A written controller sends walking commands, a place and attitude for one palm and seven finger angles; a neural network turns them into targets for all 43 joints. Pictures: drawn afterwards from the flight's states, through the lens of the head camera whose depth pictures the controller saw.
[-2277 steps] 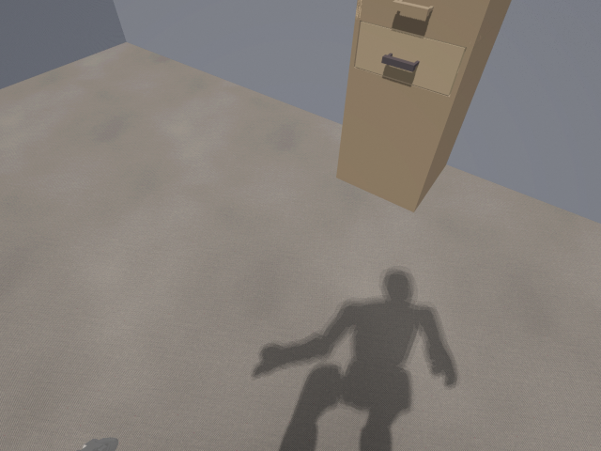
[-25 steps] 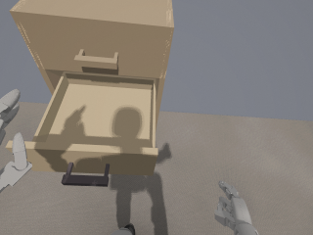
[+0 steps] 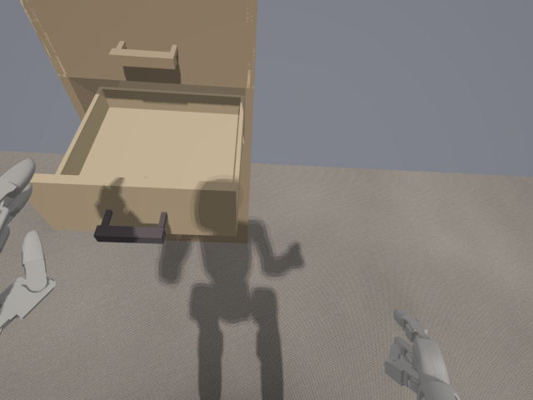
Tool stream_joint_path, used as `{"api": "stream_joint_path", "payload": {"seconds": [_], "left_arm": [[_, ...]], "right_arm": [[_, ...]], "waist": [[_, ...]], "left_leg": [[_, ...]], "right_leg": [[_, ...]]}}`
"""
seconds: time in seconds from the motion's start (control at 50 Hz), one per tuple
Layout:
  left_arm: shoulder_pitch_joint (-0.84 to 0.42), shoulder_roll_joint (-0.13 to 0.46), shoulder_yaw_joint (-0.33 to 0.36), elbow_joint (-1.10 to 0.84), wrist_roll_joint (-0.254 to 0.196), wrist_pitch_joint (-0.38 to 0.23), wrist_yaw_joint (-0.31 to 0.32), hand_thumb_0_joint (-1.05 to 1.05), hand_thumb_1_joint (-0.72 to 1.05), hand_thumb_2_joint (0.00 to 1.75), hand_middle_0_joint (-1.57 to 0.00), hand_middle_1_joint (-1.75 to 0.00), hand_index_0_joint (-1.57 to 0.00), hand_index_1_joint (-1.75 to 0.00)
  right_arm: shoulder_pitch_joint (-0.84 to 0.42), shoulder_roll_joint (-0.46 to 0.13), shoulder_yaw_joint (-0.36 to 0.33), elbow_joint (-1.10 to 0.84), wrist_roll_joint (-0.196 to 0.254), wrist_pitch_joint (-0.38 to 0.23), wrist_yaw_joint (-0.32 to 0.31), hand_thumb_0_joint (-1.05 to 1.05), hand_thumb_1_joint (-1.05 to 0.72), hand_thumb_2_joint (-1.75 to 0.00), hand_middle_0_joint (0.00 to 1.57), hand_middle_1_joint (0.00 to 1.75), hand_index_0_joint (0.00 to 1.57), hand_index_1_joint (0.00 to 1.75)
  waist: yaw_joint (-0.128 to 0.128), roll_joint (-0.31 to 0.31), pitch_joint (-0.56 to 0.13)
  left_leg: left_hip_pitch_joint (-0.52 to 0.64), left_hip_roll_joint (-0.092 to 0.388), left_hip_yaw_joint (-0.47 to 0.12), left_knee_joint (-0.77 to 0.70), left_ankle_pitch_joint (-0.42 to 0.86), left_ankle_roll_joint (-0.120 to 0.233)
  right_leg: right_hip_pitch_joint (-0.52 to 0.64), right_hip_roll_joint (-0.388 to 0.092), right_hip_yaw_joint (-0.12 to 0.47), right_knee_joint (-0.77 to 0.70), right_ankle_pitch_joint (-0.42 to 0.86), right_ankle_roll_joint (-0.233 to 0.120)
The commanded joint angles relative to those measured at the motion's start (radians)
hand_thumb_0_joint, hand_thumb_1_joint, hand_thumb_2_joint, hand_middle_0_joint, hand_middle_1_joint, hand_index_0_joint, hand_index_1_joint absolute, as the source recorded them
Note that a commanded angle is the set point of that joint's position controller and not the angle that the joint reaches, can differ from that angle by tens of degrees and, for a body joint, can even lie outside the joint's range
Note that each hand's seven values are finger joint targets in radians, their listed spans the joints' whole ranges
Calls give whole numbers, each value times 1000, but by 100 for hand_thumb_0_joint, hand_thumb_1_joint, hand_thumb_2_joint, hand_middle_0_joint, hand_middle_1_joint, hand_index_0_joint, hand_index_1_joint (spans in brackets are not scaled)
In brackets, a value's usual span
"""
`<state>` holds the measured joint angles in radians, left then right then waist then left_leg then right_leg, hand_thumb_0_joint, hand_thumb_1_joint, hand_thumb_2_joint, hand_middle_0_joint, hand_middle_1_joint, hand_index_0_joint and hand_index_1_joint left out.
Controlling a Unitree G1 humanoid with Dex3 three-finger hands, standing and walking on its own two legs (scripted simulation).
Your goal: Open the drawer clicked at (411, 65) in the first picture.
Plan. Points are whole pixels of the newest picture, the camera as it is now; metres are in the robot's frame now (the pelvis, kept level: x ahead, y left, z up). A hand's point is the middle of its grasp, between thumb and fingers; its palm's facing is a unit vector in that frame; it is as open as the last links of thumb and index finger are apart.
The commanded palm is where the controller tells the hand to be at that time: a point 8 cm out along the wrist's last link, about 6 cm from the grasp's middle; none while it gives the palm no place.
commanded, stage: stop stepping back and stand still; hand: left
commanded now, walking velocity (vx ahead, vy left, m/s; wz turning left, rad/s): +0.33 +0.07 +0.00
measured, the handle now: (133, 225) +0.42 +0.26 -0.08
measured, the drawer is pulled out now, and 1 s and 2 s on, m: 0.30 0.30 0.30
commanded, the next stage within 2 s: let the arm hang, fingers relaxed in 1.02 s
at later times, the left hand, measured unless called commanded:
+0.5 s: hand (2, 391) +0.12 +0.22 +0.17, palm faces +0.36 -0.80 -0.48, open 7.4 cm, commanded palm +0.06 +0.27 +0.19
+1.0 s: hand out of the picture +0.15 +0.26 +0.16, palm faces +0.36 -0.82 -0.45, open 7.4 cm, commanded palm +0.08 +0.30 +0.19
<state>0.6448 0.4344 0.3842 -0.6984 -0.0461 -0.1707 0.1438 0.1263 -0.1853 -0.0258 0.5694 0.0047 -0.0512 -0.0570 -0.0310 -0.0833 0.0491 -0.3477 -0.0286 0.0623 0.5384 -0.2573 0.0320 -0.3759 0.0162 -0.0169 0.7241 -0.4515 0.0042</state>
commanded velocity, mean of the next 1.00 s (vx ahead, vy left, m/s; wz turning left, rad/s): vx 0.08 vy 0.04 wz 0.00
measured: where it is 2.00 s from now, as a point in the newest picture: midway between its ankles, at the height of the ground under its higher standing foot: outside the picture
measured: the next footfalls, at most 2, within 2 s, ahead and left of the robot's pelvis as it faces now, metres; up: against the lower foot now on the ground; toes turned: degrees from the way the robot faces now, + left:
left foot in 0.40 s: -0.04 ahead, +0.12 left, +0.00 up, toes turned +5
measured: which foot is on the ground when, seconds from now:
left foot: down 0.00-0.12, up 0.14-0.38, down 0.40-1.00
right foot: down 0.00-1.00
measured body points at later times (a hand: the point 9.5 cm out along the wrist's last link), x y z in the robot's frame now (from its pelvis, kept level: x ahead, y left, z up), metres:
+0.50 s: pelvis -0.05 -0.02 +0.01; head -0.04 -0.02 +0.46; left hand +0.10 +0.26 +0.20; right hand +0.10 -0.28 -0.07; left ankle -0.08 +0.11 -0.73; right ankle -0.02 -0.10 -0.73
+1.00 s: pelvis -0.04 +0.01 +0.01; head -0.01 +0.03 +0.46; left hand +0.12 +0.30 +0.19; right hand +0.15 -0.20 -0.07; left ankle -0.08 +0.12 -0.73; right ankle -0.02 -0.10 -0.73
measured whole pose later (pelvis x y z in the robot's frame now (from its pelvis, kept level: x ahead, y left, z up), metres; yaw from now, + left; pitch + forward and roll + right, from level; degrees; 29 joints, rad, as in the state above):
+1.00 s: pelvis -0.04 +0.01 +0.01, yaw +2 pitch +1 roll -1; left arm 0.65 0.40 0.35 -0.62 -0.05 -0.17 0.16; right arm 0.18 -0.17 0.03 0.58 0.01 -0.06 -0.04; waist -0.01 -0.02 0.05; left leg -0.17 0.01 0.04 0.46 -0.30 0.01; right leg -0.22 -0.01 -0.10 0.41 -0.20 -0.01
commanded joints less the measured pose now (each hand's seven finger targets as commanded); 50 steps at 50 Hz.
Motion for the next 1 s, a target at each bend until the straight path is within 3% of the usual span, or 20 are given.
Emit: {"api": "stream_joint_path", "payload": {"seconds": [0.0, 0.02, 0.06, 0.08, 0.1, 0.12, 0.14, 0.16, 0.2, 0.3, 0.32, 0.36, 0.38, 0.4, 0.42, 0.46, 0.5, 0.56, 0.74, 0.98], "left_arm": [[117, 143, 179, -280, -9, -64, 32, 0, 90, 90, -20, -30, -20, -30], [117, 139, 183, -251, -14, -66, 33, 0, 90, 90, -20, -30, -20, -30], [107, 131, 185, -155, -18, -65, 34, 0, 90, 90, -20, -30, -20, -30], [115, 119, 168, -97, -19, -59, 30, 0, 90, 90, -20, -30, -20, -30], [98, 103, 136, -87, -20, -54, 24, 0, 90, 90, -20, -30, -20, -30], [56, 104, 126, -79, -16, -56, 23, 0, 90, 90, -20, -30, -20, -30], [15, 95, 118, -56, -15, -61, 18, 0, 90, 90, -20, -30, -20, -30], [-12, 91, 93, -38, -7, -65, 18, 0, 90, 90, -20, -30, -20, -30], [-25, 82, 64, 5, 17, -69, 19, 0, 90, 90, -20, -30, -20, -30], [-31, 95, 46, -77, 34, -75, 41, 0, 90, 90, -20, -30, -20, -30], [-20, 103, 52, -103, 33, -80, 45, 0, 90, 90, -20, -30, -20, -30], [-10, 115, 67, -148, 22, -93, 48, 0, 90, 90, -20, -30, -20, -30], [-11, 117, 77, -158, 17, -97, 47, 0, 90, 90, -20, -30, -20, -30], [6, 118, 91, -152, 13, -92, 45, 0, 90, 90, -20, -30, -20, -30], [50, 136, 121, -116, 8, -84, 43, 0, 90, 90, -20, -30, -20, -30], [19, 106, 97, -130, 11, -77, 44, 0, 90, 90, -20, -30, -20, -30], [13, 81, 82, -56, 9, -74, 44, 0, 90, 90, -20, -30, -20, -30], [-17, 81, 64, -49, 8, -72, 42, 0, 90, 90, -20, -30, -20, -30], [-22, 102, 71, -154, 5, -58, 40, 0, 90, 90, -20, -30, -20, -30], [28, 89, 80, -105, -7, -50, 28, 0, 90, 90, -20, -30, -20, -30]], "right_arm": [[-37, -134, -24, -143, 12, -73, 12, 0, -90, -90, 20, 30, 20, 30], [-38, -138, -20, -144, 19, -75, 9, 0, -90, -90, 20, 30, 20, 30], [-33, -139, -19, -141, 30, -71, 4, 0, -90, -90, 20, 30, 20, 30], [-19, -140, -33, -145, 35, -58, 3, 0, -90, -90, 20, 30, 20, 30], [-5, -155, -49, -151, 34, -43, 3, 0, -90, -90, 20, 30, 20, 30], [1, -151, -48, -135, 22, -35, 8, 0, -90, -90, 20, 30, 20, 30], [-3, -151, -42, -123, 15, -35, 13, 0, -90, -90, 20, 30, 20, 30], [-5, -140, -33, -113, 9, -38, 12, 0, -90, -90, 20, 30, 20, 30], [-20, -134, -21, -110, 6, -46, 3, 0, -90, -90, 20, 30, 20, 30], [5, -131, -20, -115, -6, -84, -6, 0, -90, -90, 20, 30, 20, 30], [17, -134, -21, -116, -7, -91, -6, 0, -90, -90, 20, 30, 20, 30], [17, -150, -28, -131, -7, -94, -10, 0, -90, -90, 20, 30, 20, 30], [10, -169, -38, -140, -6, -93, -8, 0, -90, -90, 20, 30, 20, 30], [6, -177, -42, -142, 4, -91, -2, 0, -90, -90, 20, 30, 20, 30], [10, -149, -33, -134, 17, -88, 0, 0, -90, -90, 20, 30, 20, 30], [-1, -139, -22, -137, 17, -85, -4, 0, -90, -90, 20, 30, 20, 30], [7, -143, -22, -125, 17, -88, -1, 0, -90, -90, 20, 30, 20, 30], [13, -141, -22, -118, 18, -85, 8, 0, -90, -90, 20, 30, 20, 30], [-10, -132, -5, -136, 10, -78, 8, 0, -90, -90, 20, 30, 20, 30], [-12, -127, -6, -137, 12, -56, 9, 0, -90, -90, 20, 30, 20, 30]], "waist": [[16, 282, -199], [14, 270, -170], [10, 138, -165], [4, 20, -143], [-3, -64, -98], [-3, -88, -66], [-14, -60, -57], [-22, -60, -49], [-13, -35, -60], [12, -45, -96], [12, -2, -103], [19, 118, -104], [26, 174, -113], [35, 177, -138], [30, 180, -133], [15, 198, -56], [9, 76, -28], [4, 16, -51], [18, 190, -122], [15, 141, -132]], "left_leg": [[67, 245, -199, -106, 359, 71], [-33, 223, -185, -119, 162, 60], [-156, 148, -133, -74, -215, 19], [-125, 69, -74, 81, -268, -10], [-101, 6, -63, 320, -236, -31], [-129, 2, -79, 478, -192, -28], [-146, 10, -107, 549, -174, -28], [-178, 41, -126, 503, -150, -26], [-103, 41, -70, 345, -127, -18], [66, 12, 14, -65, -105, 18], [111, 17, 2, -148, -86, 25], [124, 100, -86, -258, -60, 51], [122, 161, -164, -239, -13, 72], [104, 186, -177, -198, 73, 71], [36, 180, -163, -211, -55, 58], [-42, 141, -135, -204, -139, 42], [-56, 103, -111, -136, -93, 20], [24, 68, -74, -68, -31, 1], [88, 136, -105, -185, 254, -8], [68, 108, -85, -187, 266, -29]], "right_leg": [[142, -25, -25, -155, 87, 17], [228, -31, -35, -212, 147, 22], [336, -81, 11, -312, 158, 7], [206, -153, 161, -418, -66, -35], [39, -292, 412, -573, -282, -103], [-11, -372, 485, -623, -253, -139], [-24, -363, 459, -605, -186, -150], [24, -351, 358, -569, -116, -152], [32, -292, 241, -557, -68, -121], [121, -267, 204, -550, -95, -96], [134, -241, 179, -514, -68, -82], [195, -148, 115, -379, 62, -36], [194, -98, 69, -301, 133, -15], [225, -72, 36, -250, 217, 1], [239, -78, 35, -276, 108, -1], [230, -72, 60, -309, 103, -14], [230, -98, 117, -375, 140, -21], [202, -157, 158, -437, 158, -40], [313, -57, 2, -281, 467, -8], [361, -51, -13, -307, 538, -4]]}}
